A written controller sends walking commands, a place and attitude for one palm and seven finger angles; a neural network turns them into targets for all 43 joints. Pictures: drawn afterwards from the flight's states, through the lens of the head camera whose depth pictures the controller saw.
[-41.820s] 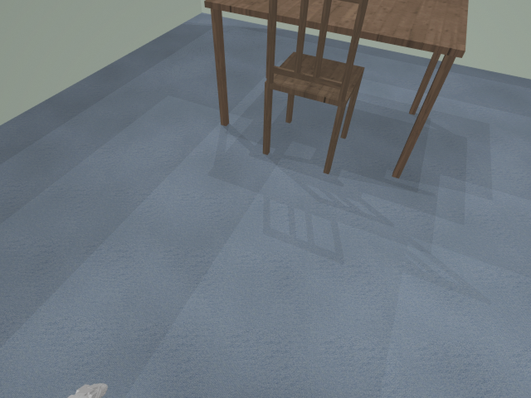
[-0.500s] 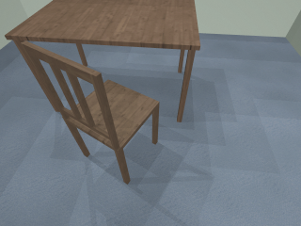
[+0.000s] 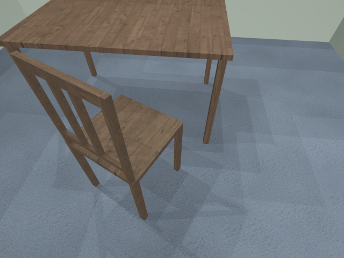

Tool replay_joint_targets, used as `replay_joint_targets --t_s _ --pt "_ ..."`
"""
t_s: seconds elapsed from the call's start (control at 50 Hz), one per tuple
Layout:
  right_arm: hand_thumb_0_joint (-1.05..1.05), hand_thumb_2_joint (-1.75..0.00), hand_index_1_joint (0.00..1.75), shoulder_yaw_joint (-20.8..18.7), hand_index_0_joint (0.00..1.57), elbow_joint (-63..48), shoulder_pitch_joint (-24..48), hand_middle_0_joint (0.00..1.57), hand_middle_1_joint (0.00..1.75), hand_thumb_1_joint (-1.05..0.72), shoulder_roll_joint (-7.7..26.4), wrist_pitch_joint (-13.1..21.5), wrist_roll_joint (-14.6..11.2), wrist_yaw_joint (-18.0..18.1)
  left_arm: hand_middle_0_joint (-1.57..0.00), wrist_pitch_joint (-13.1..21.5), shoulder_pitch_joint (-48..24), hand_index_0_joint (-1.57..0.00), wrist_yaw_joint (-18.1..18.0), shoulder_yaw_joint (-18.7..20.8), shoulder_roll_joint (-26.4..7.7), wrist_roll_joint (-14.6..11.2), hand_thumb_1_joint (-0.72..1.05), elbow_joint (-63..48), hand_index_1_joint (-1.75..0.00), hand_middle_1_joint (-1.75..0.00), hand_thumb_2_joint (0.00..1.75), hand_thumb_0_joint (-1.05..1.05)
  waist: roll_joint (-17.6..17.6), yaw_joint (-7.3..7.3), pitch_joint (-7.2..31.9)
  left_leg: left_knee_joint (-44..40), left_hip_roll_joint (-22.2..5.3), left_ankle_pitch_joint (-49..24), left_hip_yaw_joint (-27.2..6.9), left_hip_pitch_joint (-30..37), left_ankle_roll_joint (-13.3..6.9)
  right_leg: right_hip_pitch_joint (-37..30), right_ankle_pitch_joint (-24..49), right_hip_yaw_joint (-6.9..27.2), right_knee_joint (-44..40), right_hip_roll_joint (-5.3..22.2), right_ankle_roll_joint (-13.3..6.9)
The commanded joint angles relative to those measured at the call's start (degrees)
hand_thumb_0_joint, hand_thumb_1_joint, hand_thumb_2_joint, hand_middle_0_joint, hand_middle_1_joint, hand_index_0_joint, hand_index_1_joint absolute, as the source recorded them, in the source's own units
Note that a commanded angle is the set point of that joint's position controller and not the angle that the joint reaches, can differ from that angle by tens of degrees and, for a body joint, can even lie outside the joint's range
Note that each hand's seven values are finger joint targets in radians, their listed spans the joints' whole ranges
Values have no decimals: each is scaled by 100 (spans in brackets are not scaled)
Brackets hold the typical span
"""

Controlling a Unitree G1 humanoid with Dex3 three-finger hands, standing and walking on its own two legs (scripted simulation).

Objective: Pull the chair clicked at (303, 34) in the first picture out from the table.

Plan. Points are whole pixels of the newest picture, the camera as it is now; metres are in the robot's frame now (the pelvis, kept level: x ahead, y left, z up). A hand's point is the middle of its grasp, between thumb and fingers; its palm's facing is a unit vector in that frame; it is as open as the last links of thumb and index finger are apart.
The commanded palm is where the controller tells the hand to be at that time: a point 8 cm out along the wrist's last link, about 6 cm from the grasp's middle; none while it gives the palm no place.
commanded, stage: come to a stop and stand still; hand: left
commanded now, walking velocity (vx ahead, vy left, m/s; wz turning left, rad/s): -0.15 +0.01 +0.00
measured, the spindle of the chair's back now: (70, 116) +0.57 +0.39 -0.06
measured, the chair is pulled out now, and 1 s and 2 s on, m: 0.37 0.37 0.37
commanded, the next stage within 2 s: look again from close up in 0.68 s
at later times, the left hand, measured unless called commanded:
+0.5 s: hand out of the picture +0.01 +0.19 -0.16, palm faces +0.01 -0.97 -0.22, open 7.3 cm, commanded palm none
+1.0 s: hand out of the picture -0.03 +0.17 -0.17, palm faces -0.01 -0.98 -0.18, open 7.3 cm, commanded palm none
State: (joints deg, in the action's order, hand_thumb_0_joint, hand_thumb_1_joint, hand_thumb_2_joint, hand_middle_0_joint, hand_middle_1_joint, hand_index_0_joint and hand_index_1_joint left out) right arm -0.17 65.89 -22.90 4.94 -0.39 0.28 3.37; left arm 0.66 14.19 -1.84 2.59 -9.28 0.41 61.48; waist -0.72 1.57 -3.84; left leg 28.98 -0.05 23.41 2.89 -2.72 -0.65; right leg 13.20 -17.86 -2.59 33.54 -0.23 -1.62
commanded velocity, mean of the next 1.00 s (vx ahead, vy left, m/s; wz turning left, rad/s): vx -0.02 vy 0.01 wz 0.00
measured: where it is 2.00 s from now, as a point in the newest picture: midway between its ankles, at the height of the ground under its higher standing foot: outside the picture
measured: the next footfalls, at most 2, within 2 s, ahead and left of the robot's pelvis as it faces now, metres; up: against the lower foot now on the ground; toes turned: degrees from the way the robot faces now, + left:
none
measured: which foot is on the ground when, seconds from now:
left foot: down 0.00-1.00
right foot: down 0.00-1.00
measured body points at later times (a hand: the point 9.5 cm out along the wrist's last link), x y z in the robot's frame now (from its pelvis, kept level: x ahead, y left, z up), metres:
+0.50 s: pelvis -0.04 +0.01 +0.00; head -0.05 +0.01 +0.45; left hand +0.01 +0.24 -0.15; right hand +0.01 -0.22 -0.15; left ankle -0.07 +0.11 -0.73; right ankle +0.00 -0.10 -0.73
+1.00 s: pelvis -0.02 +0.01 +0.01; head -0.01 +0.00 +0.46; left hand -0.02 +0.23 -0.15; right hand -0.05 -0.21 -0.15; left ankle -0.07 +0.11 -0.73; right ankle +0.00 -0.10 -0.73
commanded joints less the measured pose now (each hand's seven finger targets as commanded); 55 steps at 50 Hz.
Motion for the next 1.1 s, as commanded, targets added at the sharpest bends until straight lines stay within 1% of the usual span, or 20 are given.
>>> replay_joint_targets --t_s 0.0,0.06,0.08,0.14,0.2,0.22,0.24,0.26,0.28,0.3,0.32,0.34,0.36,0.38,0.42,0.46,0.64,0.68,0.84,1.08 --pt "0 -90 30 -144 20 -171 -482 20 30 -90 524 50 45 30 -20 -47 459 -20 -49 20 -424 -30 90 -108 -30 -30 90 0 416 -105 -172 -689 -535 -2717 -291 -661 -62 -470 3617 631 -564 611 -230" --pt "0 -90 30 -201 20 -278 -473 20 30 -90 636 63 30 40 -20 -62 362 -20 -83 84 -545 -12 90 -266 -30 -30 90 0 -118 -92 334 -510 -575 -4007 -209 -306 -50 -615 3872 586 -372 609 -187" --pt "0 -90 30 -222 20 -320 -477 20 30 -90 670 64 36 39 -20 -61 373 -20 -87 110 -597 -9 90 -319 -30 -30 90 0 -132 -105 575 -453 -606 -4209 -186 -175 -53 -682 3900 558 -319 608 -193" --pt "0 -90 30 -280 20 -485 -350 20 30 -90 747 41 36 33 -20 -64 274 -20 -90 141 -638 16 90 -413 -30 -30 90 0 -109 -103 837 -359 -609 -4119 -152 -71 -56 -708 3929 542 -285 617 -209" --pt "0 -90 30 -274 20 -555 -214 20 30 -90 732 30 46 7 -20 -71 138 -20 -92 105 -577 27 90 -447 -30 -30 90 0 -42 -71 706 -508 -594 -3449 -182 -160 -59 -599 3443 579 -466 594 -203" --pt "0 -90 30 -372 20 -1079 726 20 30 -90 1154 154 -77 -92 -20 50 790 -20 -290 95 -781 -3 90 -258 -30 -30 90 0 54 -432 1015 823 -860 -3096 143 -575 58 -792 4976 704 -431 973 -31" --pt "0 -90 30 -332 20 -1324 438 20 30 -90 771 122 -36 -138 -20 110 615 -20 -258 121 -988 32 90 -532 -30 -30 90 0 506 -209 1214 927 -258 -431 -93 -1467 54 -1300 4901 1641 -492 1479 -476" --pt "0 -90 30 -286 20 -1334 585 20 30 -90 620 68 -14 -137 -20 128 387 -20 -204 119 -978 49 90 -579 -30 -30 90 0 609 -215 1076 933 -231 311 -148 -1637 19 -1184 4111 1774 -730 1686 -731" --pt "0 -90 30 -264 20 -1290 555 20 30 -90 584 43 1 -150 -20 110 201 -20 -190 52 -846 83 90 -619 -30 -30 90 0 671 -113 861 696 -256 386 -151 -1424 12 -620 3036 1634 -925 1578 -794" --pt "0 -90 30 -257 20 -1243 277 20 30 -90 573 29 15 -173 -20 66 -70 -20 -170 19 -807 92 90 -740 -30 -30 90 0 575 80 605 203 -215 45 -127 -996 -2 122 1585 1390 -1042 1367 -669" --pt "0 -90 30 -248 20 -1151 124 20 30 -90 606 62 51 -203 -20 43 -231 -20 -140 -9 -733 68 90 -785 -30 -30 90 0 197 144 320 -165 -240 -502 -234 -723 -36 647 679 1209 -946 1047 -466" --pt "0 -90 30 -243 20 -1124 66 20 30 -90 775 106 94 -212 -20 25 -254 -20 -110 -47 -641 34 90 -799 -30 -30 90 0 -244 132 119 -390 -525 -724 -562 -874 -154 837 127 959 -813 661 -263" --pt "0 -90 30 -256 20 -1176 53 20 30 -90 907 139 137 -220 -20 10 -192 -20 -84 -48 -590 36 90 -815 -30 -30 90 0 -573 62 178 -651 -820 -828 -750 -1115 -257 666 77 607 -603 391 -128" --pt "0 -90 30 -238 20 -1270 362 20 30 -90 983 121 135 -230 -20 -29 -151 -20 -69 -61 -552 49 90 -821 -30 -30 90 0 -575 -73 -41 -929 -921 -359 -856 -1536 -283 472 0 438 -567 284 -62" --pt "0 -90 30 -204 20 -1359 670 20 30 -90 1095 138 122 -228 -20 -46 39 -20 -21 -117 -494 73 90 -704 -30 -30 90 0 -485 -198 -401 -1217 -853 191 -902 -2042 -289 179 273 416 -491 254 -37" --pt "0 -90 30 -181 20 -1359 636 20 30 -90 1108 147 112 -230 -20 -33 159 -20 9 -153 -514 74 90 -612 -30 -30 90 0 -198 -196 -548 -1299 -733 431 -857 -2130 -271 146 280 500 -635 289 -48" --pt "0 -90 30 -73 20 -1034 356 20 30 -90 1131 186 86 -216 -20 65 351 -20 44 -197 -566 33 90 -414 -30 -30 90 0 229 -103 -58 -1059 -523 -54 -628 -1395 -255 186 42 869 -1106 495 -62" --pt "0 -90 30 -56 20 -928 309 20 30 -90 1104 207 79 -211 -20 78 359 -20 41 -202 -552 26 90 -353 -30 -30 90 0 83 -95 67 -1062 -545 -222 -642 -1279 -250 125 203 821 -1057 505 -66" --pt "0 -90 30 6 20 -499 132 20 30 -90 969 269 47 -158 -20 132 502 -20 22 -228 -458 4 90 -21 -30 -30 90 0 89 -114 227 -880 -574 -1101 -500 -1048 -203 -199 1195 753 -868 587 -107" --pt "0 -90 30 22 20 -195 18 20 30 -90 802 252 52 -102 -20 109 513 -20 -13 -226 -353 13 90 165 -30 -30 90 0 -11 -135 -86 -834 -618 -1370 -421 -1009 -170 -193 1598 716 -798 575 -151"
